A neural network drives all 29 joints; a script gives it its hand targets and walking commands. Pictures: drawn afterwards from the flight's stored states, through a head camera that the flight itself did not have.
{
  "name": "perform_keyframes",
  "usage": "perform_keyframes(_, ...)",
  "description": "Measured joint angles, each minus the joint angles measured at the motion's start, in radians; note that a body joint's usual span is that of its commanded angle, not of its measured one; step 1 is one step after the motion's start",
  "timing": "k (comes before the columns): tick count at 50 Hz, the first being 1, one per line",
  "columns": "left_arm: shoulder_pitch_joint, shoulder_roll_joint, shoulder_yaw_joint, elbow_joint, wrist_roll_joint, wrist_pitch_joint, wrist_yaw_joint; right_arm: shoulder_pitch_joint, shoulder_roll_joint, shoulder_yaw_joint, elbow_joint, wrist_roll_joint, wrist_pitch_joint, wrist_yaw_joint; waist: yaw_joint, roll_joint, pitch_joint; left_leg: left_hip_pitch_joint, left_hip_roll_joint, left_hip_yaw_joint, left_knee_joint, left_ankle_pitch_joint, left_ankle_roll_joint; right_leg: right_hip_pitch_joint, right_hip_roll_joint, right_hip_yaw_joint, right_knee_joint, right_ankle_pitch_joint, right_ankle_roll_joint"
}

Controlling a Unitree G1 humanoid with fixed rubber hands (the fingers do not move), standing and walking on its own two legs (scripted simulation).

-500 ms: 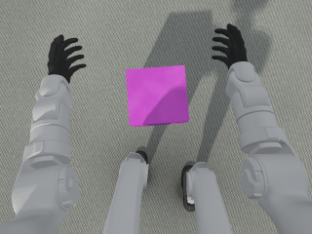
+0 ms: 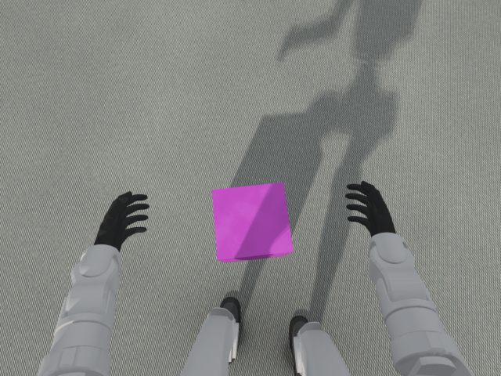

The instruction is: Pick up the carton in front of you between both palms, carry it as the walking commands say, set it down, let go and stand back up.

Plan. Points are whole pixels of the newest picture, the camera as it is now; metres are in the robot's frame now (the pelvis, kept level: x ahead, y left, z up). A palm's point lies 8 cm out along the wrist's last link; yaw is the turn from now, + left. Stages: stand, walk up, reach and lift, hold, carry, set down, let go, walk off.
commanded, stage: let go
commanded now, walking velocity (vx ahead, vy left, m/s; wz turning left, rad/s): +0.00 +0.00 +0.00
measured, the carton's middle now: (251, 226) +0.42 +0.04 -0.59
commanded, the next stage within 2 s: stand in 0.92 s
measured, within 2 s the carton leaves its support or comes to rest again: neither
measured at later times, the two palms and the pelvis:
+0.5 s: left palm (106, 340) +0.19 +0.20 -0.01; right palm (495, 332) +0.22 -0.26 -0.01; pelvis +0.04 -0.04 +0.06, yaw +2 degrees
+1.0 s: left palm (82, 330) +0.20 +0.24 -0.01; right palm (492, 346) +0.21 -0.26 -0.02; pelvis +0.05 -0.02 +0.06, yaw +2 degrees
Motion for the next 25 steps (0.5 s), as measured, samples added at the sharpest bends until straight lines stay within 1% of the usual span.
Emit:
perform_keyframes(7,0.222,-0.018,-0.069,-0.045,-0.042,-0.050,0.018,0.192,-0.022,0.035,0.000,0.015,-0.059,0.039,-0.009,0.009,0.001,0.227,-0.008,-0.003,-0.113,0.008,-0.003,0.225,-0.014,-0.002,-0.111,0.008,-0.008)
perform_keyframes(15,0.479,-0.040,-0.136,-0.124,-0.057,-0.085,0.040,0.428,-0.057,0.078,-0.036,0.046,-0.104,0.074,-0.021,0.016,0.048,0.543,-0.005,-0.013,-0.283,0.041,-0.018,0.534,-0.021,-0.009,-0.268,0.038,-0.031)
perform_keyframes(20,0.592,-0.035,-0.162,-0.148,-0.063,-0.078,0.043,0.548,-0.081,0.104,-0.068,0.061,-0.103,0.091,-0.034,0.014,0.075,0.739,0.003,-0.019,-0.383,0.062,-0.030,0.724,-0.018,-0.014,-0.358,0.056,-0.046)
perform_keyframes(25,0.630,-0.023,-0.169,-0.154,-0.058,-0.040,0.038,0.619,-0.098,0.127,-0.096,0.076,-0.069,0.109,-0.053,-0.002,0.098,0.882,0.011,-0.024,-0.438,0.069,-0.042,0.861,-0.013,-0.020,-0.400,0.058,-0.061)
